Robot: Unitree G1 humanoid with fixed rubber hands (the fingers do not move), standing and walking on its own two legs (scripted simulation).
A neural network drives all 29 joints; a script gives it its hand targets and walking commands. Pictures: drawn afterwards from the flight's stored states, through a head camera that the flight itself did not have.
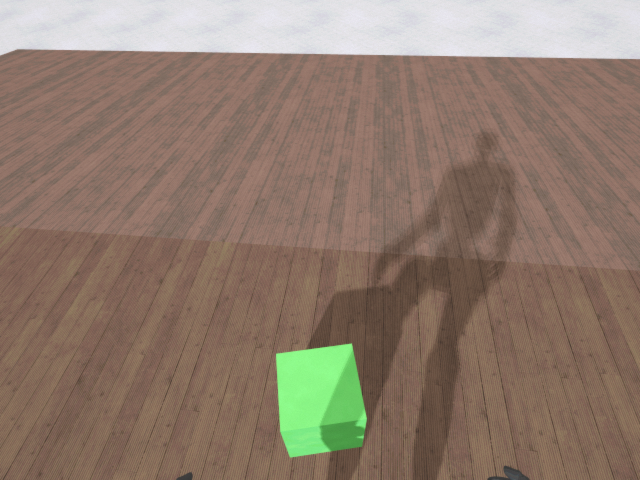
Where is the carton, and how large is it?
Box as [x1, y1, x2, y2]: [276, 344, 366, 456]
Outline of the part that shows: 351,344 276,354 280,431 290,456 361,446 366,417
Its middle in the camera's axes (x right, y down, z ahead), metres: +0.00 +0.45 +1.09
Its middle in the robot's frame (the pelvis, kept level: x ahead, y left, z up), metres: +0.44 +0.05 -0.64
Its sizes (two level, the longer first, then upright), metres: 0.210 0.200 0.250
